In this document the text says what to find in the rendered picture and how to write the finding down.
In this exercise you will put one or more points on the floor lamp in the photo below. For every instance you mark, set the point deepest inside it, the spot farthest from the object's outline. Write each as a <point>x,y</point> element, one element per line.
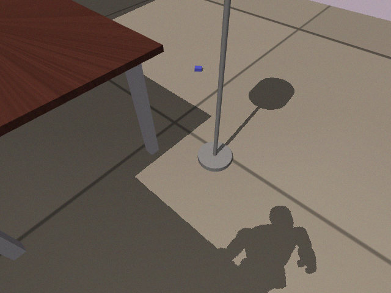
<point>216,156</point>

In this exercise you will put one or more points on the table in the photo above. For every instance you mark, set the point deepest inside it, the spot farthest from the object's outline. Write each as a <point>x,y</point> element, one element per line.
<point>52,51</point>

